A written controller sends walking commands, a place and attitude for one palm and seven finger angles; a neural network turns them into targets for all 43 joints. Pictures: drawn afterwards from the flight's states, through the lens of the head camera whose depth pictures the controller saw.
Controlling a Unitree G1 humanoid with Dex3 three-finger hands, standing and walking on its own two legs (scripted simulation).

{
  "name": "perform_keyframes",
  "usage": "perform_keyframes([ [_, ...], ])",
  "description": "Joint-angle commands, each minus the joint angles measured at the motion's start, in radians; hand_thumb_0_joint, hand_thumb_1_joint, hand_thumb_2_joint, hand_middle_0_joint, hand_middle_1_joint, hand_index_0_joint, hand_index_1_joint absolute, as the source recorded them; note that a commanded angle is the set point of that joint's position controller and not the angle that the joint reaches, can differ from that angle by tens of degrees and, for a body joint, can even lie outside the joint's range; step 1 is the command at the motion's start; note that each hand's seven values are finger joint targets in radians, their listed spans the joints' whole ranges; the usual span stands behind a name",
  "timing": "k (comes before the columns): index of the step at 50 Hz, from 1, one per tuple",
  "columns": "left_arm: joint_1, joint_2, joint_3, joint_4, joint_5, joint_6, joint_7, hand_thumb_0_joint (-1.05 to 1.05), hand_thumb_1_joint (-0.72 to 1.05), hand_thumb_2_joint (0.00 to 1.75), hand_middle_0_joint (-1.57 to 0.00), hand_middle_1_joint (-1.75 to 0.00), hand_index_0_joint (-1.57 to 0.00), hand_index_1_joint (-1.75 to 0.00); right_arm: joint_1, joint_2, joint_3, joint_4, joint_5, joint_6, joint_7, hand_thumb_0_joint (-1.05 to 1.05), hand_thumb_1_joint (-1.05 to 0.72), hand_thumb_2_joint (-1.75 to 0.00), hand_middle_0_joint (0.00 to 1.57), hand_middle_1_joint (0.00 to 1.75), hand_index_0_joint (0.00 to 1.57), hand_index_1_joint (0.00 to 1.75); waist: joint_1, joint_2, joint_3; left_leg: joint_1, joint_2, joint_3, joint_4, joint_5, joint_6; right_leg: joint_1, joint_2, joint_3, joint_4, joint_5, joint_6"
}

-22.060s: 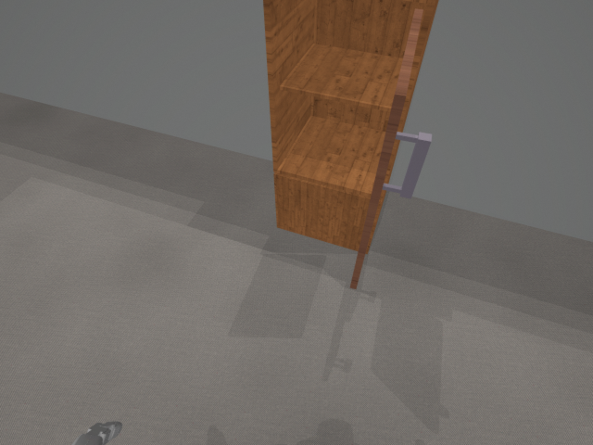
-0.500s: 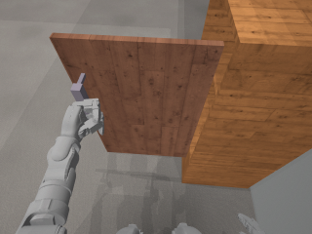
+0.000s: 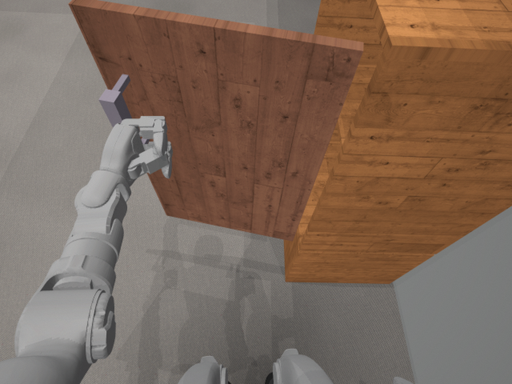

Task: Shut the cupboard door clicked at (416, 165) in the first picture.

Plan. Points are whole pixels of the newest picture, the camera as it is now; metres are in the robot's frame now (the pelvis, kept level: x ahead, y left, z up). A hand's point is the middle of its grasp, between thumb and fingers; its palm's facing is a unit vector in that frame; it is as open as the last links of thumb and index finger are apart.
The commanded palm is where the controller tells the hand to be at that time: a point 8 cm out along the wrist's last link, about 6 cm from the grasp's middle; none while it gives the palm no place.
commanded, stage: push the door shut along its arc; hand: left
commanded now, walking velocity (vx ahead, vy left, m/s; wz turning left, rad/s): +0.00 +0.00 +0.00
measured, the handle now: (131, 121) +0.53 +0.19 +0.07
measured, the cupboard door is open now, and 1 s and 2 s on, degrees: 79 61 58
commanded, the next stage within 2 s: pull the fist back off the door in 0.88 s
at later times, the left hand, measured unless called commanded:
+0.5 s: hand (189, 129) +0.50 +0.09 +0.07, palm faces -0.37 -0.93 -0.02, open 2.9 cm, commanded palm +0.51 +0.13 +0.07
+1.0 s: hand (211, 111) +0.54 +0.05 +0.07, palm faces -0.46 -0.89 -0.02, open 3.4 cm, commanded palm +0.55 +0.08 +0.07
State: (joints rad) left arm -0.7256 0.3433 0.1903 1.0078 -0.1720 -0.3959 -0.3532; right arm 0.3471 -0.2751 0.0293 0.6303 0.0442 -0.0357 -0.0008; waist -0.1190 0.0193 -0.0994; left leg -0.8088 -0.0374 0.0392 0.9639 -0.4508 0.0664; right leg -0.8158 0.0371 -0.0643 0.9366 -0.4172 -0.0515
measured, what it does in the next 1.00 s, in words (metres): stands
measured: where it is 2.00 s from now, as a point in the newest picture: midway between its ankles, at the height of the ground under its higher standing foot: outside the picture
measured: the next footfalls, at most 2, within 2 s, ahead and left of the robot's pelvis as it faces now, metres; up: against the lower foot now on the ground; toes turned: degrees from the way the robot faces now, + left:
none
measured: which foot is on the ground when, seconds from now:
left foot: down 0.00-1.00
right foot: down 0.00-1.00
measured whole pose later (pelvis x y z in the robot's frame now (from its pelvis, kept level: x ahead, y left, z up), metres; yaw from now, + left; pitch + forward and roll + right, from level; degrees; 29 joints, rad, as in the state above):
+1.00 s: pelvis +0.00 +0.00 -0.03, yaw +0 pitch +26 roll -3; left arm -1.24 0.46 0.13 1.28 -0.11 -0.24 -0.43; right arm 0.37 -0.28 0.04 0.69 0.00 -0.07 -0.01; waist -0.23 0.05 -0.10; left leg -1.08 -0.02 0.01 1.14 -0.51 0.07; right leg -1.06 0.05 -0.10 1.07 -0.46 -0.06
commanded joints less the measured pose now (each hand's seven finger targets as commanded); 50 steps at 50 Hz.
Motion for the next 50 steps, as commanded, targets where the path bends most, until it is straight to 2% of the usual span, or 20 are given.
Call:
perform_keyframes([
  [1, -0.544, 0.18, 0.018, -0.16, -0.003, -0.056, -0.021, 0.0, 0.9, 0.9, -1.3, -1.5, -1.3, -1.5, 0.1, -0.165, -0.066, -0.071, -0.006, -0.023, -0.011, 0.0, -0.9, -0.9, 0.2, 0.3, 0.2, 0.3, -0.055, 0.024, -0.4, 0.255, 0.034, -0.104, -0.095, 0.286, -0.027, 0.125, -0.013, 0.065, -0.103, 0.25, 0.018],
  [2, -0.551, 0.183, 0.017, -0.17, -0.002, -0.06, -0.026, 0.0, 0.9, 0.9, -1.3, -1.5, -1.3, -1.5, 0.106, -0.166, -0.067, -0.07, -0.007, -0.021, -0.013, 0.0, -0.9, -0.9, 0.2, 0.3, 0.2, 0.3, -0.049, 0.067, -0.426, 0.291, 0.035, -0.111, -0.09, 0.323, -0.029, 0.11, -0.011, 0.06, -0.093, 0.263, 0.013],
  [3, -0.541, 0.153, -0.001, -0.152, -0.005, -0.049, -0.032, 0.0, 0.9, 0.9, -1.3, -1.5, -1.3, -1.5, 0.107, -0.163, -0.065, -0.071, -0.008, -0.021, -0.01, 0.0, -0.9, -0.9, 0.2, 0.3, 0.2, 0.3, -0.054, 0.063, -0.435, 0.307, 0.034, -0.114, -0.086, 0.334, -0.03, 0.1, -0.008, 0.056, -0.097, 0.266, 0.014],
  [4, -0.571, 0.181, 0.016, -0.164, -0.005, -0.051, -0.037, 0.0, 0.9, 0.9, -1.3, -1.5, -1.3, -1.5, 0.116, -0.169, -0.067, -0.066, -0.01, -0.021, -0.011, 0.0, -0.9, -0.9, 0.2, 0.3, 0.2, 0.3, -0.055, 0.061, -0.454, 0.315, 0.038, -0.122, -0.083, 0.353, -0.033, 0.097, -0.009, 0.054, -0.089, 0.273, 0.013],
  [8, -0.608, 0.166, 0.008, -0.115, -0.004, -0.036, -0.042, 0.0, 0.9, 0.9, -1.3, -1.5, -1.3, -1.5, 0.128, -0.171, -0.065, -0.058, -0.013, -0.016, -0.012, 0.0, -0.9, -0.9, 0.2, 0.3, 0.2, 0.3, -0.07, 0.058, -0.443, 0.318, 0.041, -0.133, -0.074, 0.355, -0.032, 0.056, -0.004, 0.046, -0.084, 0.256, 0.013],
  [10, -0.634, 0.198, 0.032, -0.093, -0.001, -0.025, -0.037, 0.0, 0.9, 0.9, -1.3, -1.5, -1.3, -1.5, 0.139, -0.174, -0.063, -0.054, -0.016, -0.014, -0.012, 0.0, -0.9, -0.9, 0.2, 0.3, 0.2, 0.3, -0.076, 0.044, -0.433, 0.282, 0.039, -0.128, -0.069, 0.341, -0.028, 0.065, -0.003, 0.049, -0.084, 0.258, 0.013],
  [12, -0.639, 0.255, 0.08, -0.1, 0.006, -0.03, -0.034, 0.0, 0.9, 0.9, -1.3, -1.5, -1.3, -1.5, 0.149, -0.178, -0.063, -0.063, -0.02, -0.014, -0.012, 0.0, -0.9, -0.9, 0.2, 0.3, 0.2, 0.3, -0.058, 0.058, -0.477, 0.275, 0.035, -0.123, -0.058, 0.372, -0.026, 0.096, -0.003, 0.055, -0.069, 0.289, 0.01],
  [14, -0.618, 0.251, 0.079, -0.097, 0.017, -0.026, -0.04, 0.0, 0.9, 0.9, -1.3, -1.5, -1.3, -1.5, 0.153, -0.174, -0.064, -0.072, -0.023, -0.009, -0.008, 0.0, -0.9, -0.9, 0.2, 0.3, 0.2, 0.3, -0.056, 0.057, -0.506, 0.286, 0.037, -0.12, -0.049, 0.412, -0.028, 0.105, -0.002, 0.058, -0.063, 0.324, 0.014],
  [17, -0.655, 0.222, 0.049, -0.049, 0.025, -0.011, -0.046, 0.0, 0.9, 0.9, -1.3, -1.5, -1.3, -1.5, 0.168, -0.174, -0.063, -0.065, -0.023, -0.001, -0.006, 0.0, -0.9, -0.9, 0.2, 0.3, 0.2, 0.3, -0.082, 0.042, -0.462, 0.258, 0.038, -0.12, -0.036, 0.408, -0.023, 0.071, 0.003, 0.052, -0.057, 0.321, 0.015],
  [20, -0.682, 0.264, 0.076, -0.043, 0.03, 0.005, -0.053, 0.0, 0.9, 0.9, -1.3, -1.5, -1.3, -1.5, 0.177, -0.177, -0.064, -0.067, -0.026, 0.004, -0.007, 0.0, -0.9, -0.9, 0.2, 0.3, 0.2, 0.3, -0.085, 0.031, -0.47, 0.215, 0.035, -0.107, -0.028, 0.375, -0.017, 0.102, 0.005, 0.065, -0.064, 0.326, 0.019],
  [24, -0.746, 0.23, 0.037, -0.06, 0.025, 0.01, -0.077, 0.0, 0.9, 0.9, -1.3, -1.5, -1.3, -1.5, 0.183, -0.179, -0.065, -0.06, -0.026, -0.001, -0.01, 0.0, -0.9, -0.9, 0.2, 0.3, 0.2, 0.3, -0.099, 0.067, -0.503, 0.256, 0.036, -0.12, -0.015, 0.382, -0.019, 0.062, 0.007, 0.06, -0.057, 0.314, 0.016],
  [26, -0.804, 0.189, -0.009, -0.042, 0.028, 0.02, -0.083, 0.0, 0.9, 0.9, -1.3, -1.5, -1.3, -1.5, 0.19, -0.178, -0.066, -0.043, -0.025, -0.003, -0.012, 0.0, -0.9, -0.9, 0.2, 0.3, 0.2, 0.3, -0.134, 0.058, -0.469, 0.255, 0.04, -0.125, -0.008, 0.362, -0.015, 0.012, 0.009, 0.054, -0.06, 0.289, 0.018],
  [27, -0.837, 0.172, -0.02, -0.047, 0.02, 0.016, -0.088, 0.0, 0.9, 0.9, -1.3, -1.5, -1.3, -1.5, 0.189, -0.177, -0.065, -0.039, -0.024, -0.008, -0.016, 0.0, -0.9, -0.9, 0.2, 0.3, 0.2, 0.3, -0.132, 0.098, -0.483, 0.283, 0.038, -0.133, 0.001, 0.395, -0.017, -0.016, 0.01, 0.049, -0.048, 0.294, 0.012],
  [31, -0.915, 0.161, -0.044, -0.014, 0.031, 0.038, -0.085, 0.0, 0.9, 0.9, -1.3, -1.5, -1.3, -1.5, 0.204, -0.185, -0.066, -0.009, -0.032, -0.016, -0.018, 0.0, -0.9, -0.9, 0.2, 0.3, 0.2, 0.3, -0.164, 0.097, -0.481, 0.29, 0.045, -0.149, 0.016, 0.367, -0.017, -0.082, 0.011, 0.043, -0.047, 0.248, 0.014],
  [33, -0.924, 0.156, -0.049, -0.005, 0.03, 0.043, -0.091, 0.0, 0.9, 0.9, -1.3, -1.5, -1.3, -1.5, 0.203, -0.185, -0.065, -0.002, -0.035, -0.02, -0.019, 0.0, -0.9, -0.9, 0.2, 0.3, 0.2, 0.3, -0.157, 0.13, -0.515, 0.322, 0.043, -0.153, 0.027, 0.405, -0.02, -0.094, 0.015, 0.036, -0.036, 0.258, 0.009],
  [38, -0.969, 0.171, -0.042, 0.022, 0.035, 0.063, -0.096, 0.0, 0.9, 0.9, -1.3, -1.5, -1.3, -1.5, 0.21, -0.19, -0.062, 0.012, -0.04, -0.028, -0.02, 0.0, -0.9, -0.9, 0.2, 0.3, 0.2, 0.3, -0.165, 0.133, -0.54, 0.311, 0.042, -0.156, 0.051, 0.421, -0.018, -0.113, 0.02, 0.033, -0.019, 0.261, 0.005],
  [46, -1.072, 0.165, -0.056, 0.056, 0.05, 0.093, -0.101, 0.0, 0.9, 0.9, -1.3, -1.5, -1.3, -1.5, 0.224, -0.192, -0.062, 0.029, -0.048, -0.039, -0.027, 0.0, -0.9, -0.9, 0.2, 0.3, 0.2, 0.3, -0.204, 0.119, -0.535, 0.252, 0.044, -0.153, 0.088, 0.388, -0.01, -0.151, 0.024, 0.031, 0.002, 0.244, 0.009],
  [48, -1.1, 0.143, -0.075, 0.046, 0.052, 0.092, -0.105, 0.0, 0.9, 0.9, -1.3, -1.5, -1.3, -1.5, 0.222, -0.191, -0.06, 0.035, -0.05, -0.044, -0.026, 0.0, -0.9, -0.9, 0.2, 0.3, 0.2, 0.3, -0.198, 0.182, -0.561, 0.304, 0.044, -0.16, 0.094, 0.436, -0.014, -0.189, 0.027, 0.027, 0.014, 0.245, 0.003],
  [49, -1.101, 0.148, -0.069, 0.028, 0.051, 0.093, -0.107, 0.0, 0.9, 0.9, -1.3, -1.5, -1.3, -1.5, 0.229, -0.193, -0.065, 0.033, -0.052, -0.048, -0.025, 0.0, -0.9, -0.9, 0.2, 0.3, 0.2, 0.3, -0.198, 0.168, -0.593, 0.319, 0.044, -0.165, 0.098, 0.456, -0.013, -0.181, 0.026, 0.028, 0.019, 0.262, 0.004],
  [50, -1.032, 0.213, 0.177, 0.076, -0.024, 0.11, 0.096, 0.0, 0.9, 0.9, -1.3, -1.5, -1.3, -1.5, 0.271, -0.168, -0.056, 0.011, -0.057, -0.05, -0.01, 0.0, -0.9, -0.9, 0.2, 0.3, 0.2, 0.3, -0.128, 0.19, -0.611, 0.253, 0.057, -0.173, 0.076, 0.438, -0.04, -0.128, 0.01, 0.034, 0.016, 0.274, 0.008],
])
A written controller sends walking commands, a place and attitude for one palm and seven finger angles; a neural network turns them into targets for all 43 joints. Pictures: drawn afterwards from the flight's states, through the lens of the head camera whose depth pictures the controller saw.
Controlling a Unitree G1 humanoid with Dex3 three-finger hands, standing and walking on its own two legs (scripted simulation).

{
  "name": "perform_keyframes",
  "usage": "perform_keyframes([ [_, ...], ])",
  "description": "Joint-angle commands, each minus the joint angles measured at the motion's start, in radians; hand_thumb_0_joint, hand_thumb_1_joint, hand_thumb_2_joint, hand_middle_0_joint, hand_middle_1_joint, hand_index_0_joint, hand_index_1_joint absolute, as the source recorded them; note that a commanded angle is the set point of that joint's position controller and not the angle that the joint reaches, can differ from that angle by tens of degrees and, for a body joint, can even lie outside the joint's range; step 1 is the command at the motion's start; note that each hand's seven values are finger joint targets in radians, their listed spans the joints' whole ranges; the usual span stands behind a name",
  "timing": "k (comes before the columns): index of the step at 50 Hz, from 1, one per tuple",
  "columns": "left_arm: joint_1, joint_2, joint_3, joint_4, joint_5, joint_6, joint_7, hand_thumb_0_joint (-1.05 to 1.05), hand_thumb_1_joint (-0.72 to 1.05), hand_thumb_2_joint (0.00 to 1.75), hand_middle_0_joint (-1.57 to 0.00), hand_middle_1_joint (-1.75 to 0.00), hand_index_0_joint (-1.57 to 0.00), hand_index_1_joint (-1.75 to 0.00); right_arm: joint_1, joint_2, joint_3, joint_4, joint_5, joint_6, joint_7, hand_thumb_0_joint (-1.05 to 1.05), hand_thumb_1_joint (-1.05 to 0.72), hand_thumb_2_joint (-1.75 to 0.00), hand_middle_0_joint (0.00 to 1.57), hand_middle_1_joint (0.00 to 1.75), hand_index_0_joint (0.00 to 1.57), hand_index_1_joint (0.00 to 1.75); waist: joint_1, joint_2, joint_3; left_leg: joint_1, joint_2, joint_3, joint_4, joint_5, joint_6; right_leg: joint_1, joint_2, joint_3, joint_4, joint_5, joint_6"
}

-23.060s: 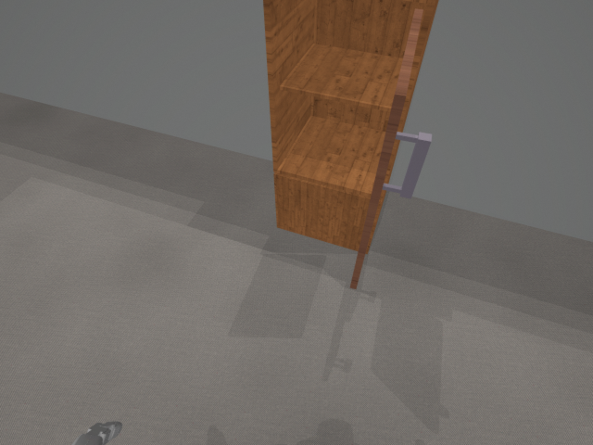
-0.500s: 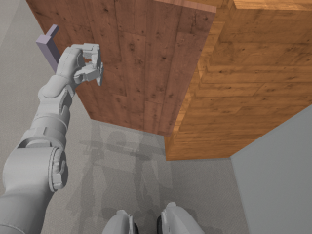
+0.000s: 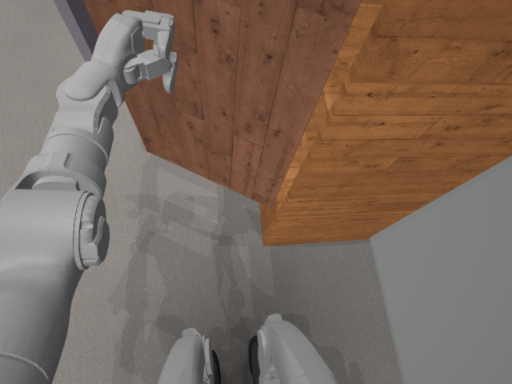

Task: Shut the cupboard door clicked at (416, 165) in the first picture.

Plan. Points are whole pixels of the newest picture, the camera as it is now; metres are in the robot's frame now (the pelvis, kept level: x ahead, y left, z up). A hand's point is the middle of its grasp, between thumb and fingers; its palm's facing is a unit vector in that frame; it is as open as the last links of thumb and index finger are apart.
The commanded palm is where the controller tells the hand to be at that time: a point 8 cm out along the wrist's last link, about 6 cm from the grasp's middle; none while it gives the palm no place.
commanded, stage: pull the fist back off the door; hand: left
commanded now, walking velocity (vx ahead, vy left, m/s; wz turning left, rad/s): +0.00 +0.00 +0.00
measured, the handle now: (94, 25) +0.63 +0.16 +0.10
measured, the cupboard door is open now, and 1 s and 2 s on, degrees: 61 58 58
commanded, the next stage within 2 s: draw the hand back to the body in 0.86 s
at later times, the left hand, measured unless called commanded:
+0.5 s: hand (180, 77) +0.52 +0.04 +0.11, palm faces +0.04 -1.00 -0.03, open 3.1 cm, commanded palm +0.47 +0.09 +0.10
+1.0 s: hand (184, 117) +0.45 +0.04 +0.11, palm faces +0.03 -1.00 -0.03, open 3.1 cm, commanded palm +0.42 +0.10 +0.11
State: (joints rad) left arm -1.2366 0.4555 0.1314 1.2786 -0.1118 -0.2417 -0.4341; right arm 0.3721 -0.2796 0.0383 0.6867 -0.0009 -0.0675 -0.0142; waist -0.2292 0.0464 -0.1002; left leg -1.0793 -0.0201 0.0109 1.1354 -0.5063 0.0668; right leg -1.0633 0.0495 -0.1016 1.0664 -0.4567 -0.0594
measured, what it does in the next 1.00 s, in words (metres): stands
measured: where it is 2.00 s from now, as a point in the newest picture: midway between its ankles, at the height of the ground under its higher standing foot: outside the picture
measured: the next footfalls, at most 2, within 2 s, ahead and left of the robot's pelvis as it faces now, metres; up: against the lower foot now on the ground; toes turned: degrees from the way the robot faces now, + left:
none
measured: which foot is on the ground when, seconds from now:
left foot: down 0.00-1.00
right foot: down 0.00-1.00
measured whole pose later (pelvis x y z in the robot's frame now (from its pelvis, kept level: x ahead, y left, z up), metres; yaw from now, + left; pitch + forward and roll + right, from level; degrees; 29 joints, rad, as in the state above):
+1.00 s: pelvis +0.00 -0.03 +0.03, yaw +0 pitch +16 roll +1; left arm -0.73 0.12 0.12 1.00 -0.05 -0.49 0.15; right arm 0.27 -0.23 0.01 0.63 -0.01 -0.01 0.05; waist -0.11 0.03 -0.12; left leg -0.80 -0.02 0.04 0.95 -0.44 0.03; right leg -0.82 0.05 -0.06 0.95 -0.41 -0.08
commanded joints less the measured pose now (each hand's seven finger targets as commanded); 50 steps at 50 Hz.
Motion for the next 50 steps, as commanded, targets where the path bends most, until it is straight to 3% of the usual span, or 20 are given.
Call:
perform_keyframes([
  [1, -0.456, 0.013, 0.16, -0.17, -0.054, -0.033, 0.273, 0.0, 0.9, 0.9, -1.3, -1.5, -1.3, -1.5, 0.243, -0.155, -0.059, -0.059, -0.02, -0.016, 0.028, 0.0, -0.9, -0.9, 0.2, 0.3, 0.2, 0.3, -0.028, 0.152, -0.588, 0.497, 0.041, -0.143, -0.11, 0.49, -0.048, 0.134, -0.003, 0.069, -0.114, 0.319, 0.025],
  [2, -0.444, -0.026, 0.184, -0.174, -0.05, -0.048, 0.357, 0.0, 0.9, 0.9, -1.3, -1.5, -1.3, -1.5, 0.26, -0.15, -0.067, -0.06, -0.033, -0.016, 0.046, 0.0, -0.9, -0.9, 0.2, 0.3, 0.2, 0.3, -0.037, 0.084, -0.585, 0.497, 0.039, -0.148, -0.113, 0.51, -0.048, 0.144, 0.0, 0.059, -0.111, 0.335, 0.032],
  [4, -0.424, -0.073, 0.189, -0.265, -0.002, -0.109, 0.524, 0.0, 0.9, 0.9, -1.3, -1.5, -1.3, -1.5, 0.266, -0.144, -0.079, -0.073, -0.062, -0.004, 0.082, 0.0, -0.9, -0.9, 0.2, 0.3, 0.2, 0.3, -0.018, 0.088, -0.622, 0.49, 0.038, -0.123, -0.104, 0.54, -0.056, 0.171, -0.003, 0.061, -0.11, 0.374, 0.04],
  [5, -0.419, -0.086, 0.183, -0.325, 0.045, -0.158, 0.607, 0.0, 0.9, 0.9, -1.3, -1.5, -1.3, -1.5, 0.271, -0.136, -0.085, -0.075, -0.08, -0.001, 0.101, 0.0, -0.9, -0.9, 0.2, 0.3, 0.2, 0.3, -0.003, 0.097, -0.65, 0.495, 0.034, -0.112, -0.094, 0.564, -0.059, 0.187, 0.0, 0.063, -0.102, 0.401, 0.04],
  [7, -0.386, -0.09, 0.129, -0.337, 0.155, -0.231, 0.677, 0.0, 0.9, 0.9, -1.3, -1.5, -1.3, -1.5, 0.286, -0.139, -0.096, -0.064, -0.093, 0.013, 0.128, 0.0, -0.9, -0.9, 0.2, 0.3, 0.2, 0.3, -0.011, 0.095, -0.667, 0.517, 0.038, -0.115, -0.086, 0.617, -0.066, 0.198, 0.002, 0.063, -0.091, 0.44, 0.041],
  [8, -0.399, -0.105, 0.091, -0.347, 0.185, -0.25, 0.677, 0.0, 0.9, 0.9, -1.3, -1.5, -1.3, -1.5, 0.289, -0.141, -0.102, -0.056, -0.093, 0.023, 0.136, 0.0, -0.9, -0.9, 0.2, 0.3, 0.2, 0.3, -0.025, 0.088, -0.655, 0.528, 0.038, -0.107, -0.094, 0.602, -0.061, 0.211, 0.003, 0.07, -0.109, 0.446, 0.044],
  [10, -0.348, -0.048, 0.12, -0.331, 0.198, -0.253, 0.653, 0.0, 0.9, 0.9, -1.3, -1.5, -1.3, -1.5, 0.292, -0.149, -0.109, -0.058, -0.081, 0.046, 0.135, 0.0, -0.9, -0.9, 0.2, 0.3, 0.2, 0.3, -0.003, 0.07, -0.669, 0.51, 0.027, -0.088, -0.125, 0.559, -0.052, 0.313, 0.003, 0.084, -0.132, 0.471, 0.041],
  [12, -0.323, 0.005, 0.169, -0.338, 0.171, -0.242, 0.629, 0.0, 0.9, 0.9, -1.3, -1.5, -1.3, -1.5, 0.284, -0.149, -0.104, -0.075, -0.068, 0.062, 0.122, 0.0, -0.9, -0.9, 0.2, 0.3, 0.2, 0.3, 0.016, 0.045, -0.677, 0.477, 0.015, -0.068, -0.148, 0.519, -0.042, 0.405, 0.003, 0.101, -0.149, 0.503, 0.042],
  [13, -0.329, -0.019, 0.149, -0.348, 0.154, -0.239, 0.618, 0.0, 0.9, 0.9, -1.3, -1.5, -1.3, -1.5, 0.272, -0.139, -0.101, -0.081, -0.062, 0.068, 0.117, 0.0, -0.9, -0.9, 0.2, 0.3, 0.2, 0.3, 0.008, 0.046, -0.651, 0.474, 0.014, -0.06, -0.167, 0.5, -0.04, 0.426, 0.001, 0.104, -0.166, 0.508, 0.045],
  [14, -0.292, -0.005, 0.179, -0.365, 0.138, -0.244, 0.615, 0.0, 0.9, 0.9, -1.3, -1.5, -1.3, -1.5, 0.268, -0.135, -0.101, -0.086, -0.059, 0.07, 0.112, 0.0, -0.9, -0.9, 0.2, 0.3, 0.2, 0.3, 0.028, 0.025, -0.647, 0.468, 0.011, -0.052, -0.176, 0.496, -0.038, 0.463, 0.001, 0.108, -0.176, 0.523, 0.045],
  [19, -0.096, -0.092, 0.14, -0.391, 0.105, -0.292, 0.592, 0.0, 0.9, 0.9, -1.3, -1.5, -1.3, -1.5, 0.23, -0.113, -0.098, -0.105, -0.051, 0.061, 0.107, 0.0, -0.9, -0.9, 0.2, 0.3, 0.2, 0.3, 0.063, -0.023, -0.546, 0.429, 0.003, -0.018, -0.212, 0.465, -0.032, 0.533, -0.001, 0.121, -0.205, 0.561, 0.048],
  [26, 0.121, -0.203, 0.062, -0.406, 0.07, -0.276, 0.551, 0.0, 0.9, 0.9, -1.3, -1.5, -1.3, -1.5, 0.174, -0.106, -0.106, -0.129, -0.028, 0.074, 0.109, 0.0, -0.9, -0.9, 0.2, 0.3, 0.2, 0.3, 0.087, -0.101, -0.415, 0.374, -0.014, 0.02, -0.249, 0.365, -0.024, 0.589, -0.021, 0.152, -0.264, 0.558, 0.067],
  [27, 0.099, -0.181, 0.072, -0.445, 0.065, -0.286, 0.552, 0.0, 0.9, 0.9, -1.3, -1.5, -1.3, -1.5, 0.169, -0.107, -0.108, -0.13, -0.026, 0.073, 0.103, 0.0, -0.9, -0.9, 0.2, 0.3, 0.2, 0.3, 0.084, -0.104, -0.424, 0.381, -0.015, 0.018, -0.25, 0.362, -0.022, 0.602, -0.024, 0.157, -0.264, 0.562, 0.071],
  [34, 0.085, -0.27, -0.056, -0.616, 0.065, -0.338, 0.561, 0.0, 0.9, 0.9, -1.3, -1.5, -1.3, -1.5, 0.081, -0.093, -0.111, -0.121, -0.017, 0.049, 0.081, 0.0, -0.9, -0.9, 0.2, 0.3, 0.2, 0.3, 0.08, -0.02, -0.446, 0.499, -0.007, -0.001, -0.251, 0.335, -0.027, 0.52, -0.027, 0.142, -0.26, 0.465, 0.061],
  [39, 0.162, -0.26, -0.043, -0.577, 0.066, -0.306, 0.586, 0.0, 0.9, 0.9, -1.3, -1.5, -1.3, -1.5, 0.036, -0.09, -0.099, -0.127, -0.013, 0.05, 0.069, 0.0, -0.9, -0.9, 0.2, 0.3, 0.2, 0.3, 0.099, -0.068, -0.401, 0.461, -0.009, -0.002, -0.269, 0.289, -0.028, 0.53, -0.033, 0.143, -0.272, 0.408, 0.062],
  [42, 0.078, -0.222, -0.018, -0.544, 0.063, -0.301, 0.6, 0.0, 0.9, 0.9, -1.3, -1.5, -1.3, -1.5, 0.017, -0.092, -0.091, -0.121, -0.013, 0.049, 0.057, 0.0, -0.9, -0.9, 0.2, 0.3, 0.2, 0.3, 0.078, -0.1, -0.354, 0.415, -0.012, -0.002, -0.272, 0.219, -0.023, 0.519, -0.041, 0.166, -0.297, 0.326, 0.071],
  [45, 0.068, -0.191, 0.018, -0.501, 0.058, -0.313, 0.595, 0.0, 0.9, 0.9, -1.3, -1.5, -1.3, -1.5, 0.0, -0.09, -0.085, -0.121, -0.013, 0.041, 0.051, 0.0, -0.9, -0.9, 0.2, 0.3, 0.2, 0.3, 0.086, -0.108, -0.374, 0.386, -0.015, 0.001, -0.269, 0.202, -0.024, 0.54, -0.044, 0.177, -0.295, 0.307, 0.069],
  [48, 0.079, -0.234, -0.016, -0.483, 0.062, -0.327, 0.575, 0.0, 0.9, 0.9, -1.3, -1.5, -1.3, -1.5, 0.008, -0.085, -0.084, -0.12, -0.017, 0.031, 0.057, 0.0, -0.9, -0.9, 0.2, 0.3, 0.2, 0.3, 0.094, -0.052, -0.421, 0.415, -0.014, -0.002, -0.259, 0.25, -0.029, 0.532, -0.04, 0.16, -0.259, 0.374, 0.062],
  [49, 0.103, -0.211, 0.012, -0.466, 0.057, -0.325, 0.568, 0.0, 0.9, 0.9, -1.3, -1.5, -1.3, -1.5, 0.019, -0.09, -0.087, -0.119, -0.018, 0.031, 0.059, 0.0, -0.9, -0.9, 0.2, 0.3, 0.2, 0.3, 0.099, -0.082, -0.425, 0.403, -0.013, -0.004, -0.256, 0.26, -0.029, 0.546, -0.039, 0.159, -0.257, 0.386, 0.063],
  [50, 0.174, -0.172, 0.047, -0.486, 0.054, -0.321, 0.561, 0.0, 0.9, 0.9, -1.3, -1.5, -1.3, -1.5, 0.018, -0.097, -0.089, -0.134, -0.015, 0.034, 0.06, 0.0, -0.9, -0.9, 0.2, 0.3, 0.2, 0.3, 0.13, -0.068, -0.463, 0.412, -0.014, 0.002, -0.263, 0.278, -0.031, 0.581, -0.039, 0.166, -0.257, 0.404, 0.06],
])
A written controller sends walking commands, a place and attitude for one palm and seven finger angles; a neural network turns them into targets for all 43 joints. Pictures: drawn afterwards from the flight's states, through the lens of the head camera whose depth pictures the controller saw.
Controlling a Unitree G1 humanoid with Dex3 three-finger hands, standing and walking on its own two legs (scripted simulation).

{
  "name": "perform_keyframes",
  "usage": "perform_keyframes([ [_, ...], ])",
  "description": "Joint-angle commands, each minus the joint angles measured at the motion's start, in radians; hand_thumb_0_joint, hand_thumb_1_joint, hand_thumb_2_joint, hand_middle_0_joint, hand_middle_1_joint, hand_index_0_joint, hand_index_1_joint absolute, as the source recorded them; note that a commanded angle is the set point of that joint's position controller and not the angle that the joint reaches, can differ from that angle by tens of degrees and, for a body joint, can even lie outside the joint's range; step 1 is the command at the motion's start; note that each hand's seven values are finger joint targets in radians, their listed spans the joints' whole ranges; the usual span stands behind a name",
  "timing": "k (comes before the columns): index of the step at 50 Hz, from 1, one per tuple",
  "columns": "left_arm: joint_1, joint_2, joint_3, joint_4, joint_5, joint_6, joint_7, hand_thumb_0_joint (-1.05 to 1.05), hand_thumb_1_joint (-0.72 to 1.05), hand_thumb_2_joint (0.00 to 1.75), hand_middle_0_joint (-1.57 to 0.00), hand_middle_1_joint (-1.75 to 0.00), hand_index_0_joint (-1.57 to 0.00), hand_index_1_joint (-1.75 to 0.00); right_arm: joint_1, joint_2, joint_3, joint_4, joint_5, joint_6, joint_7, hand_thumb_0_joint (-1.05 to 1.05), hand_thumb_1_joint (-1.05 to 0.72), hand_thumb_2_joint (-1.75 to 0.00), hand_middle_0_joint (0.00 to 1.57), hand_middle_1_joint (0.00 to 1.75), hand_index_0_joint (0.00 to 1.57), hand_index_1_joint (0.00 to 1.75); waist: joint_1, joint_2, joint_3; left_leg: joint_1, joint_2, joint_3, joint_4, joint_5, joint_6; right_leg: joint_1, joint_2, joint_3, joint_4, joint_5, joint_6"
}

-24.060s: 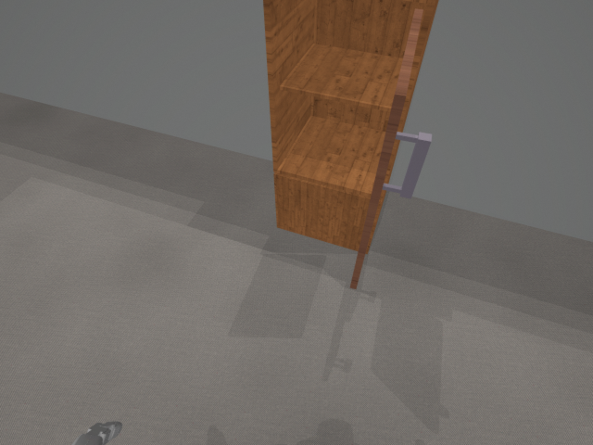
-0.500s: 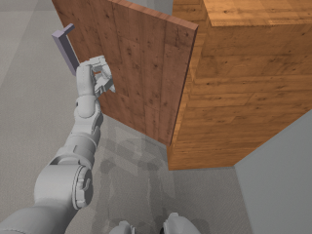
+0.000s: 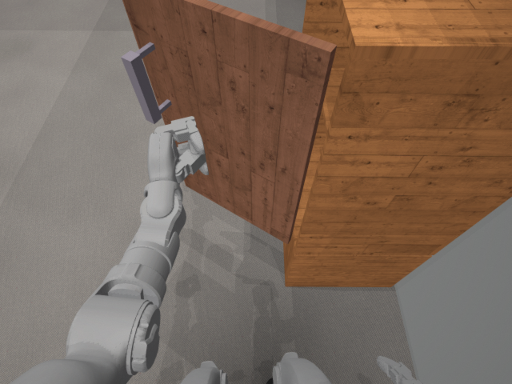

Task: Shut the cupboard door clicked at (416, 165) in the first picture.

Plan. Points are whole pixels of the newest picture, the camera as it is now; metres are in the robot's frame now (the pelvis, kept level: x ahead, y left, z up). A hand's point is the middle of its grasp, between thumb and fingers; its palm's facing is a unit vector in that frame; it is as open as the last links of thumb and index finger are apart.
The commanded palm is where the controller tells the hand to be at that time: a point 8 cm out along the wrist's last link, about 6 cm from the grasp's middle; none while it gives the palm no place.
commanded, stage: draw the hand back to the body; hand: left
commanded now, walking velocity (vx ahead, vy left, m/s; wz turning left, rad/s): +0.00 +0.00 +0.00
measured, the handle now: (151, 84) +0.65 +0.17 +0.07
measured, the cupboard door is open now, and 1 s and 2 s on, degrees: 58 58 58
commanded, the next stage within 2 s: step back with the hand held close in 1.56 s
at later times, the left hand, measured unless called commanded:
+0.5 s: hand (123, 196) +0.35 +0.15 +0.14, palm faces +0.01 -1.00 -0.02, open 3.1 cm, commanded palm +0.31 +0.21 +0.14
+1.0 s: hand out of the picture +0.26 +0.26 +0.19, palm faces +0.32 -0.88 -0.34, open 4.7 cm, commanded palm +0.21 +0.31 +0.21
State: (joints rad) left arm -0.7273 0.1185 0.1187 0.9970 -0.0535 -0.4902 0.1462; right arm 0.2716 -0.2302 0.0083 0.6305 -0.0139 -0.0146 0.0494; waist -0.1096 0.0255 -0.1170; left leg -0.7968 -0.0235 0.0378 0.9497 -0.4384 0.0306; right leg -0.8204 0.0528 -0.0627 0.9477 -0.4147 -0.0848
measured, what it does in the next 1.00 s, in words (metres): rises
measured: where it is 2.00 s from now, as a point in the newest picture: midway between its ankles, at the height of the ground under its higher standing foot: outside the picture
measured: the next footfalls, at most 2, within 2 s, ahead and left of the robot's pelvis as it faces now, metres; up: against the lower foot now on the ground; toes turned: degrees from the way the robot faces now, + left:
none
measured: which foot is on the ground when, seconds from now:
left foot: down 0.00-1.00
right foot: down 0.00-1.00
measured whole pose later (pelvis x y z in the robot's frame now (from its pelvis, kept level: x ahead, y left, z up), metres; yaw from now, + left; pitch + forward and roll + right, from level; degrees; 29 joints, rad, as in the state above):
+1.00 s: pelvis +0.04 +0.03 +0.06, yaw +1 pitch -3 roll -1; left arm 0.34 0.31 0.18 -0.28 -0.07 -0.02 0.08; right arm 0.19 -0.22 0.06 0.60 0.02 0.00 -0.05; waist 0.05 0.08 0.01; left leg -0.09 -0.06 0.02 0.39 -0.26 0.07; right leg -0.10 0.03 -0.04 0.38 -0.24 -0.03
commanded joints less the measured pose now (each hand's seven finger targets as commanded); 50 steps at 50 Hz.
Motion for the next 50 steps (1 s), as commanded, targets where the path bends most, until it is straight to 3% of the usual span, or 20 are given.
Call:
perform_keyframes([
  [1, -0.291, 0.156, 0.053, -0.242, -0.012, -0.06, -0.031, 0.0, 0.9, 0.9, -1.3, -1.5, -1.3, -1.5, 0.115, -0.145, -0.058, -0.097, 0.002, -0.016, -0.003, 0.0, -0.9, -0.9, 0.2, 0.3, 0.2, 0.3, 0.022, -0.049, -0.465, 0.145, -0.011, -0.019, -0.093, 0.229, 0.006, 0.373, -0.04, 0.122, -0.142, 0.388, 0.083],
  [3, -0.191, 0.176, 0.069, -0.307, -0.033, -0.029, -0.055, 0.0, 0.9, 0.9, -1.3, -1.5, -1.3, -1.5, 0.112, -0.146, -0.055, -0.125, 0.014, -0.007, -0.005, 0.0, -0.9, -0.9, 0.2, 0.3, 0.2, 0.3, 0.047, -0.088, -0.467, 0.154, -0.01, -0.014, -0.123, 0.253, 0.007, 0.443, -0.039, 0.124, -0.163, 0.425, 0.087],
  [8, -0.041, 0.173, 0.047, -0.59, -0.08, 0.032, -0.098, 0.0, 0.9, 0.9, -1.3, -1.5, -1.3, -1.5, 0.075, -0.139, -0.055, -0.173, 0.04, -0.005, -0.025, 0.0, -0.9, -0.9, 0.2, 0.3, 0.2, 0.3, 0.068, -0.112, -0.416, 0.243, -0.003, -0.005, -0.191, 0.283, 0.015, 0.523, -0.039, 0.122, -0.232, 0.462, 0.097],
  [10, -0.002, 0.157, 0.019, -0.68, -0.091, 0.049, -0.113, 0.0, 0.9, 0.9, -1.3, -1.5, -1.3, -1.5, 0.051, -0.133, -0.051, -0.176, 0.047, -0.014, -0.033, 0.0, -0.9, -0.9, 0.2, 0.3, 0.2, 0.3, 0.064, -0.084, -0.349, 0.274, -0.001, -0.004, -0.218, 0.262, 0.017, 0.511, -0.041, 0.123, -0.265, 0.429, 0.098],
  [12, 0.073, 0.18, 0.023, -0.737, -0.097, 0.068, -0.125, 0.0, 0.9, 0.9, -1.3, -1.5, -1.3, -1.5, 0.033, -0.136, -0.05, -0.177, 0.052, -0.022, -0.045, 0.0, -0.9, -0.9, 0.2, 0.3, 0.2, 0.3, 0.069, -0.104, -0.305, 0.299, 0.002, -0.008, -0.242, 0.25, 0.019, 0.517, -0.043, 0.122, -0.294, 0.388, 0.097],
  [14, 0.12, 0.133, -0.03, -0.802, -0.103, 0.09, -0.146, 0.0, 0.9, 0.9, -1.3, -1.5, -1.3, -1.5, 0.007, -0.128, -0.045, -0.179, 0.059, -0.035, -0.049, 0.0, -0.9, -0.9, 0.2, 0.3, 0.2, 0.3, 0.07, -0.027, -0.268, 0.353, 0.005, -0.016, -0.273, 0.25, 0.017, 0.492, -0.04, 0.101, -0.304, 0.363, 0.082],
  [16, 0.205, 0.154, -0.011, -0.828, -0.118, 0.126, -0.159, 0.0, 0.9, 0.9, -1.3, -1.5, -1.3, -1.5, -0.016, -0.129, -0.04, -0.181, 0.063, -0.044, -0.056, 0.0, -0.9, -0.9, 0.2, 0.3, 0.2, 0.3, 0.081, -0.015, -0.231, 0.374, 0.007, -0.02, -0.294, 0.238, 0.014, 0.487, -0.041, 0.095, -0.327, 0.33, 0.077],
  [18, 0.262, 0.173, 0.005, -0.864, -0.133, 0.159, -0.174, 0.0, 0.9, 0.9, -1.3, -1.5, -1.3, -1.5, -0.04, -0.13, -0.036, -0.189, 0.07, -0.049, -0.064, 0.0, -0.9, -0.9, 0.2, 0.3, 0.2, 0.3, 0.088, -0.052, -0.203, 0.375, 0.006, -0.022, -0.315, 0.223, 0.017, 0.51, -0.048, 0.101, -0.355, 0.302, 0.081],
  [20, 0.288, 0.183, 0.008, -0.908, -0.145, 0.191, -0.191, 0.0, 0.9, 0.9, -1.27, -1.47, -1.27, -1.47, -0.067, -0.129, -0.03, -0.198, 0.075, -0.054, -0.071, 0.0, -0.9, -0.9, 0.2, 0.3, 0.2, 0.3, 0.092, -0.052, -0.175, 0.396, 0.007, -0.027, -0.337, 0.219, 0.016, 0.521, -0.049, 0.096, -0.371, 0.29, 0.077],
  [22, 0.33, 0.197, 0.017, -0.991, -0.153, 0.211, -0.204, 0.0, 0.9, 0.9, -1.22, -1.41, -1.22, -1.41, -0.087, -0.127, -0.026, -0.213, 0.076, -0.063, -0.076, 0.0, -0.9, -0.9, 0.2, 0.3, 0.2, 0.3, 0.106, -0.013, -0.199, 0.436, 0.005, -0.03, -0.347, 0.255, 0.018, 0.559, -0.05, 0.091, -0.368, 0.333, 0.071],
  [24, 0.358, 0.201, 0.024, -1.043, -0.165, 0.234, -0.218, 0.0, 0.9, 0.9, -1.16, -1.35, -1.16, -1.35, -0.106, -0.122, -0.019, -0.216, 0.079, -0.072, -0.082, 0.0, -0.9, -0.9, 0.2, 0.3, 0.2, 0.3, 0.104, -0.04, -0.183, 0.458, 0.009, -0.037, -0.361, 0.274, 0.017, 0.57, -0.048, 0.079, -0.373, 0.357, 0.07],
  [25, 0.394, 0.26, -0.04, -1.113, -0.066, 0.255, -0.167, 0.0, 0.9, 0.9, -1.13, -1.32, -1.13, -1.32, -0.141, -0.097, -0.023, -0.212, 0.073, -0.047, -0.097, 0.0, -0.9, -0.9, 0.2, 0.3, 0.2, 0.3, 0.117, -0.042, -0.161, 0.493, 0.013, -0.04, -0.408, 0.277, 0.014, 0.615, -0.079, 0.134, -0.435, 0.36, 0.08],
  [27, 0.471, 0.225, -0.064, -1.16, -0.05, 0.299, -0.13, 0.0, 0.9, 0.9, -1.08, -1.26, -1.08, -1.26, -0.153, -0.096, -0.014, -0.218, 0.069, -0.03, -0.111, 0.0, -0.9, -0.9, 0.2, 0.3, 0.2, 0.3, 0.111, -0.027, -0.111, 0.535, 0.018, -0.045, -0.445, 0.298, 0.018, 0.639, -0.076, 0.116, -0.468, 0.357, 0.075],
  [29, 0.508, 0.236, -0.047, -1.176, -0.035, 0.33, -0.106, 0.0, 0.9, 0.9, -1.02, -1.2, -1.02, -1.2, -0.163, -0.093, -0.005, -0.209, 0.062, -0.019, -0.121, 0.0, -0.9, -0.9, 0.2, 0.3, 0.2, 0.3, 0.11, -0.011, -0.063, 0.58, 0.024, -0.049, -0.478, 0.322, 0.016, 0.639, -0.071, 0.1, -0.492, 0.371, 0.069],
  [32, 0.579, 0.272, -0.003, -1.217, -0.027, 0.362, -0.088, 0.0, 0.9, 0.9, -0.94, -1.11, -0.94, -1.11, -0.178, -0.093, 0.002, -0.207, 0.053, -0.008, -0.13, 0.0, -0.9, -0.9, 0.2, 0.3, 0.2, 0.3, 0.121, -0.029, -0.039, 0.62, 0.027, -0.051, -0.519, 0.347, 0.015, 0.687, -0.067, 0.089, -0.53, 0.377, 0.063],
  [39, 0.732, 0.293, 0.047, -1.399, -0.015, 0.395, -0.066, 0.0, 0.9, 0.9, -0.75, -0.9, -0.75, -0.9, -0.203, -0.083, 0.015, -0.214, 0.038, -0.015, -0.122, 0.0, -0.9, -0.9, 0.2, 0.3, 0.2, 0.3, 0.135, 0.064, -0.043, 0.723, 0.038, -0.061, -0.573, 0.506, -0.002, 0.758, -0.064, 0.068, -0.569, 0.465, 0.053],
  [43, 0.833, 0.33, 0.114, -1.448, -0.015, 0.402, -0.055, 0.0, 0.9, 0.9, -0.64, -0.78, -0.64, -0.78, -0.205, -0.088, 0.011, -0.209, 0.03, -0.025, -0.118, 0.0, -0.9, -0.9, 0.2, 0.3, 0.2, 0.3, 0.147, 0.014, -0.031, 0.728, 0.042, -0.069, -0.587, 0.539, -0.009, 0.778, -0.06, 0.059, -0.582, 0.464, 0.055],
  [50, 0.989, 0.376, 0.217, -1.534, -0.016, 0.393, -0.045, 0.0, 0.9, 0.9, -0.45, -0.57, -0.45, -0.57, -0.206, -0.089, -0.003, -0.195, 0.03, -0.042, -0.109, 0.0, -0.9, -0.9, 0.2, 0.3, 0.2, 0.3, 0.16, 0.037, -0.003, 0.726, 0.053, -0.083, -0.595, 0.573, -0.03, 0.776, -0.058, 0.05, -0.59, 0.432, 0.057],
])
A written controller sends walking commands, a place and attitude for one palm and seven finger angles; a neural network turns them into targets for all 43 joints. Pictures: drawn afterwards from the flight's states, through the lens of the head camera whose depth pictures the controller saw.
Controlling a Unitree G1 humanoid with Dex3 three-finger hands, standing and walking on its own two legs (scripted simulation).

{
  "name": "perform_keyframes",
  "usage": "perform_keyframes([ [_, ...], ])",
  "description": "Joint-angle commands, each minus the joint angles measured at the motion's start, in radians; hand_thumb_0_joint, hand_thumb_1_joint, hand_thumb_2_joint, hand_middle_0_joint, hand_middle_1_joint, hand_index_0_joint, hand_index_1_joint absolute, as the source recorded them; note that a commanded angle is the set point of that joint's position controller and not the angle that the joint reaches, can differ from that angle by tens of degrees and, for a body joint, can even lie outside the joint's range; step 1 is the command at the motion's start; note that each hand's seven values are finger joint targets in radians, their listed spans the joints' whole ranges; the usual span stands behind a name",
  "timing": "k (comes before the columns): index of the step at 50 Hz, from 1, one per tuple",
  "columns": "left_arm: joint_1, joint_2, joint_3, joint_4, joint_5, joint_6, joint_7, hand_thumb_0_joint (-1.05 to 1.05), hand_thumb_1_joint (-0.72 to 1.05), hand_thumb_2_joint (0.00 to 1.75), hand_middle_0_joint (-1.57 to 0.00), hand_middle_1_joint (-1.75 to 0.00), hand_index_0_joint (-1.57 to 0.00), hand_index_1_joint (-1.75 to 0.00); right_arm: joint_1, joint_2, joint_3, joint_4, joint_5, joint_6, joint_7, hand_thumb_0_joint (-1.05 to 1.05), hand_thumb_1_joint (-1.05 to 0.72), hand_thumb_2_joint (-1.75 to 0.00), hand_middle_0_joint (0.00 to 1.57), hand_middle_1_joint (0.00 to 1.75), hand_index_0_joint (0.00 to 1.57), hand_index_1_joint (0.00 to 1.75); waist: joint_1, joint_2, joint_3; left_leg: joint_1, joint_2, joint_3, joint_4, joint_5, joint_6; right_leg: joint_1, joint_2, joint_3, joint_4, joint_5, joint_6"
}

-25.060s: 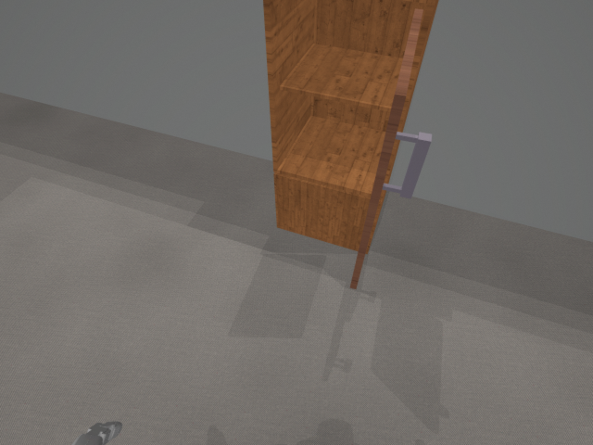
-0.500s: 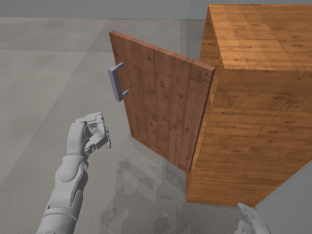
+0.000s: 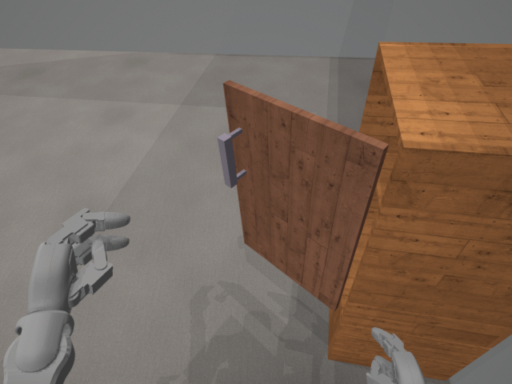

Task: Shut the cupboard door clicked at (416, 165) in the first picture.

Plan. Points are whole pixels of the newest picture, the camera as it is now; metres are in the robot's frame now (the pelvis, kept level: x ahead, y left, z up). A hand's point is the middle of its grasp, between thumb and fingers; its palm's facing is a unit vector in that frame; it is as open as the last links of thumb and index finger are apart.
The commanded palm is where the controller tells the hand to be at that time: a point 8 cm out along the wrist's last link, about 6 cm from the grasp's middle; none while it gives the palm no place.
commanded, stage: draw the hand back to the body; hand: left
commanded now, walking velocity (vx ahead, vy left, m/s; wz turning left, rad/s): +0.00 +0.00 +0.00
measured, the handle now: (234, 157) +0.61 +0.13 +0.00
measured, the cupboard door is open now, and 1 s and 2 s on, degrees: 58 58 58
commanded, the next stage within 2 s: step back with the hand held close in 0.56 s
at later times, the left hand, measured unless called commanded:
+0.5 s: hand (54, 289) +0.18 +0.26 +0.15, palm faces +0.44 -0.81 -0.39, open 7.4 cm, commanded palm +0.13 +0.30 +0.17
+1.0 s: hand (57, 279) +0.19 +0.27 +0.15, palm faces +0.34 -0.80 -0.50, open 7.4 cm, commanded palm +0.13 +0.31 +0.17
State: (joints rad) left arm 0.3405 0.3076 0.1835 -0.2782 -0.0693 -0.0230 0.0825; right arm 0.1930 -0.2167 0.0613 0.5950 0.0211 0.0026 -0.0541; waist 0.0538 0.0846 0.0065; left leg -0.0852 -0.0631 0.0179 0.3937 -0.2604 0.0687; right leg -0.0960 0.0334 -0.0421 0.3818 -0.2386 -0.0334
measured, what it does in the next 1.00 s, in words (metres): stands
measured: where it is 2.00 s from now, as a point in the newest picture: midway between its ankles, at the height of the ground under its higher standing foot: outside the picture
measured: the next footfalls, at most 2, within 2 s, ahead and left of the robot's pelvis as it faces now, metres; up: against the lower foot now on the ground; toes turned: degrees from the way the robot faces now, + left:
none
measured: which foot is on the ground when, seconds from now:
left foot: down 0.00-1.00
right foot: down 0.00-1.00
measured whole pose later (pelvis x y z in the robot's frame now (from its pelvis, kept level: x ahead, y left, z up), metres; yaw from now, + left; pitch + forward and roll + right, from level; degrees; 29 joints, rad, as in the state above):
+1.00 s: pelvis -0.02 +0.01 -0.01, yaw -2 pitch +2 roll -1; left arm 0.55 0.41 0.39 -0.42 -0.07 -0.16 0.11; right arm 0.19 -0.27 -0.03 0.57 0.03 0.04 -0.08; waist 0.00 0.06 -0.02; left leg -0.25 -0.06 0.06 0.49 -0.28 0.09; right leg -0.27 0.03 -0.01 0.49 -0.25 -0.02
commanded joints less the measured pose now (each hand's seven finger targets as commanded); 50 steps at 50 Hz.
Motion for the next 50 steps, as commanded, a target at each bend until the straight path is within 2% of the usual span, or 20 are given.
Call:
perform_keyframes([
  [1, -0.064, 0.196, 0.17, -0.274, -0.002, -0.078, 0.021, 0.0, 0.9, 0.9, -0.42, -0.54, -0.42, -0.54, -0.126, -0.103, -0.059, -0.16, -0.005, -0.063, -0.005, 0.0, -0.9, -0.9, 0.2, 0.3, 0.2, 0.3, -0.002, -0.023, -0.119, 0.008, 0.092, -0.064, -0.038, 0.391, -0.069, 0.049, -0.038, 0.029, -0.026, 0.253, 0.006],
  [9, 0.075, 0.274, 0.322, -0.331, -0.016, -0.113, 0.035, 0.0, 0.9, 0.9, -0.2, -0.3, -0.2, -0.3, -0.126, -0.109, -0.075, -0.147, 0.002, -0.098, -0.006, 0.0, -0.9, -0.9, 0.2, 0.3, 0.2, 0.3, 0.013, -0.002, -0.083, -0.043, 0.094, -0.062, -0.051, 0.287, -0.069, 0.046, -0.039, 0.031, -0.035, 0.183, 0.005],
  [12, 0.063, 0.2, 0.245, -0.274, -0.009, -0.113, 0.029, 0.0, 0.9, 0.9, -0.2, -0.3, -0.2, -0.3, -0.118, -0.121, -0.08, -0.13, 0.0, -0.11, -0.005, 0.0, -0.9, -0.9, 0.2, 0.3, 0.2, 0.3, -0.005, -0.04, -0.024, -0.053, 0.095, -0.064, -0.059, 0.231, -0.059, -0.003, -0.04, 0.035, -0.048, 0.138, 0.007],
  [13, 0.041, 0.193, 0.231, -0.277, -0.007, -0.115, 0.03, 0.0, 0.9, 0.9, -0.2, -0.3, -0.2, -0.3, -0.118, -0.121, -0.081, -0.128, 0.002, -0.111, -0.005, 0.0, -0.9, -0.9, 0.2, 0.3, 0.2, 0.3, -0.011, -0.024, -0.01, -0.049, 0.096, -0.064, -0.064, 0.201, -0.057, -0.018, -0.041, 0.036, -0.049, 0.113, 0.008],
  [15, 0.013, 0.214, 0.245, -0.28, -0.004, -0.121, 0.037, 0.0, 0.9, 0.9, -0.2, -0.3, -0.2, -0.3, -0.118, -0.125, -0.083, -0.127, -0.001, -0.119, -0.01, 0.0, -0.9, -0.9, 0.2, 0.3, 0.2, 0.3, -0.008, -0.048, -0.02, -0.054, 0.091, -0.069, -0.071, 0.147, -0.05, -0.018, -0.041, 0.034, -0.049, 0.08, 0.009],
  [18, 0.009, 0.242, 0.266, -0.31, -0.004, -0.127, 0.043, 0.0, 0.9, 0.9, -0.2, -0.3, -0.2, -0.3, -0.12, -0.123, -0.081, -0.127, -0.003, -0.129, -0.016, 0.0, -0.9, -0.9, 0.2, 0.3, 0.2, 0.3, 0.002, -0.034, -0.063, -0.046, 0.087, -0.068, -0.067, 0.154, -0.045, 0.014, -0.044, 0.042, -0.049, 0.089, 0.006],
  [22, 0.008, 0.264, 0.288, -0.317, -0.002, -0.128, 0.046, 0.0, 0.9, 0.9, -0.2, -0.3, -0.2, -0.3, -0.123, -0.119, -0.076, -0.121, -0.003, -0.134, -0.018, 0.0, -0.9, -0.9, 0.2, 0.3, 0.2, 0.3, 0.007, 0.002, -0.057, -0.056, 0.083, -0.062, -0.063, 0.164, -0.048, 0.026, -0.042, 0.051, -0.056, 0.099, 0.002],
  [26, 0.021, 0.245, 0.282, -0.319, -0.003, -0.127, 0.043, 0.0, 0.9, 0.9, -0.2, -0.3, -0.2, -0.3, -0.123, -0.109, -0.072, -0.122, -0.004, -0.137, -0.014, 0.0, -0.9, -0.9, 0.2, 0.3, 0.2, 0.3, 0.01, 0.035, -0.049, -0.053, 0.085, -0.061, -0.065, 0.199, -0.056, 0.028, -0.04, 0.046, -0.047, 0.126, 0.001],
  [27, 0.04, 0.253, 0.293, -0.293, -0.005, -0.123, 0.042, 0.0, 0.9, 0.9, -0.2, -0.3, -0.2, -0.3, -0.122, -0.113, -0.073, -0.119, -0.006, -0.137, -0.013, 0.0, -0.9, -0.9, 0.2, 0.3, 0.2, 0.3, 0.012, -0.004, -0.033, -0.068, 0.086, -0.06, -0.066, 0.191, -0.053, 0.027, -0.039, 0.048, -0.057, 0.122, 0.001],
  [30, 0.049, 0.233, 0.279, -0.304, -0.009, -0.124, 0.036, 0.0, 0.9, 0.9, -0.2, -0.3, -0.2, -0.3, -0.12, -0.11, -0.075, -0.126, -0.006, -0.13, -0.01, 0.0, -0.9, -0.9, 0.2, 0.3, 0.2, 0.3, 0.008, 0.006, -0.05, -0.052, 0.086, -0.051, -0.059, 0.216, -0.052, 0.031, -0.041, 0.048, -0.05, 0.147, 0.001],
  [34, 0.059, 0.237, 0.283, -0.293, -0.012, -0.118, 0.031, 0.0, 0.9, 0.9, -0.2, -0.3, -0.2, -0.3, -0.117, -0.113, -0.079, -0.129, -0.006, -0.123, -0.008, 0.0, -0.9, -0.9, 0.2, 0.3, 0.2, 0.3, 0.009, -0.038, -0.062, -0.045, 0.087, -0.047, -0.051, 0.248, -0.048, 0.034, -0.042, 0.051, -0.049, 0.177, 0.005],
  [35, -0.061, 0.351, 0.397, -0.358, -0.007, -0.163, 0.043, 0.0, 0.9, 0.9, -0.2, -0.3, -0.2, -0.3, -0.12, -0.151, -0.096, -0.164, 0.006, -0.101, -0.008, 0.0, -0.9, -0.9, 0.2, 0.3, 0.2, 0.3, -0.031, -0.016, -0.026, -0.13, 0.108, -0.077, -0.003, 0.125, -0.017, -0.034, -0.105, 0.186, -0.082, 0.197, -0.004],
  [36, 0.041, 0.285, 0.348, -0.274, -0.011, -0.173, 0.039, 0.0, 0.9, 0.9, -0.2, -0.3, -0.2, -0.3, -0.105, -0.139, -0.096, -0.141, 0.0, -0.09, -0.012, 0.0, -0.9, -0.9, 0.2, 0.3, 0.2, 0.3, -0.039, -0.056, -0.039, -0.118, 0.102, -0.086, 0.031, 0.098, -0.016, -0.067, -0.146, 0.208, -0.095, 0.175, -0.019],
  [37, 0.062, 0.285, 0.347, -0.277, -0.005, -0.185, 0.039, 0.0, 0.9, 0.9, -0.2, -0.3, -0.2, -0.3, -0.104, -0.141, -0.102, -0.141, -0.002, -0.08, -0.01, 0.0, -0.9, -0.9, 0.2, 0.3, 0.2, 0.3, -0.037, -0.075, -0.049, -0.119, 0.1, -0.082, 0.054, 0.102, -0.018, -0.084, -0.163, 0.223, -0.098, 0.191, -0.022],
  [38, 0.087, 0.248, 0.308, -0.267, -0.005, -0.192, 0.035, 0.0, 0.9, 0.9, -0.2, -0.3, -0.2, -0.3, -0.101, -0.14, -0.105, -0.14, -0.001, -0.071, -0.006, 0.0, -0.9, -0.9, 0.2, 0.3, 0.2, 0.3, -0.045, -0.085, -0.069, -0.121, 0.101, -0.084, 0.072, 0.104, -0.021, -0.093, -0.18, 0.224, -0.087, 0.186, -0.031],
  [40, 0.124, 0.253, 0.309, -0.27, -0.004, -0.204, 0.041, 0.0, 0.9, 0.9, -0.2, -0.3, -0.2, -0.3, -0.099, -0.14, -0.112, -0.146, 0.001, -0.056, -0.007, 0.0, -0.9, -0.9, 0.2, 0.3, 0.2, 0.3, -0.048, -0.078, -0.114, -0.12, 0.109, -0.079, 0.074, 0.126, -0.021, -0.09, -0.186, 0.215, -0.056, 0.214, -0.029],
  [45, 0.168, 0.305, 0.358, -0.335, -0.007, -0.211, 0.053, 0.0, 0.9, 0.9, -0.2, -0.3, -0.2, -0.3, -0.103, -0.149, -0.122, -0.176, 0.007, -0.025, -0.024, 0.0, -0.9, -0.9, 0.2, 0.3, 0.2, 0.3, -0.046, -0.037, -0.201, -0.131, 0.151, -0.097, 0.05, 0.388, -0.03, -0.029, -0.134, 0.149, 0.102, 0.44, -0.001],
  [47, 0.175, 0.332, 0.383, -0.359, -0.007, -0.203, 0.055, 0.0, 0.9, 0.9, -0.2, -0.3, -0.2, -0.3, -0.104, -0.156, -0.125, -0.188, 0.005, -0.013, -0.03, 0.0, -0.9, -0.9, 0.2, 0.3, 0.2, 0.3, -0.042, -0.022, -0.218, -0.142, 0.166, -0.106, 0.051, 0.478, -0.034, -0.021, -0.115, 0.137, 0.14, 0.466, 0.01],
  [48, 0.192, 0.321, 0.379, -0.361, -0.008, -0.203, 0.055, 0.0, 0.9, 0.9, -0.2, -0.3, -0.2, -0.3, -0.1, -0.149, -0.124, -0.195, 0.006, -0.007, -0.032, 0.0, -0.9, -0.9, 0.2, 0.3, 0.2, 0.3, -0.042, -0.026, -0.224, -0.153, 0.173, -0.106, 0.057, 0.517, -0.037, -0.012, -0.112, 0.134, 0.158, 0.477, 0.01],
  [50, 0.211, 0.318, 0.381, -0.357, -0.01, -0.196, 0.055, 0.0, 0.9, 0.9, -0.2, -0.3, -0.2, -0.3, -0.092, -0.151, -0.127, -0.206, 0.007, 0.004, -0.031, 0.0, -0.9, -0.9, 0.2, 0.3, 0.2, 0.3, -0.046, -0.045, -0.222, -0.175, 0.179, -0.108, 0.063, 0.502, -0.035, -0.02, -0.111, 0.145, 0.168, 0.463, 0.011],
])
